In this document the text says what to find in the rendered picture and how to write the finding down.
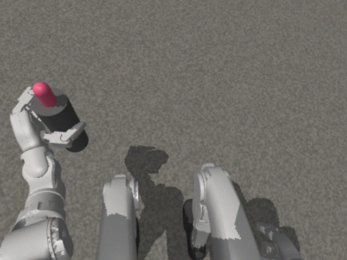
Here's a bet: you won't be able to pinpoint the right robot hand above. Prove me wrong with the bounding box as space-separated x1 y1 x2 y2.
255 222 302 260

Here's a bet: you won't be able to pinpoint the left robot arm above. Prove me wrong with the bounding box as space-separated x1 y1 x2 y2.
0 146 74 260

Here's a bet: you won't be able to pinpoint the right robot foot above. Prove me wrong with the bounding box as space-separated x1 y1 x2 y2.
183 199 206 260

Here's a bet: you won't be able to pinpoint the bottle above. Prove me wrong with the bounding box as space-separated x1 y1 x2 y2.
30 82 88 152

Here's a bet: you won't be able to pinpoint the left robot hand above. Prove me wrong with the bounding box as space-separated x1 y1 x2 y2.
10 87 86 152

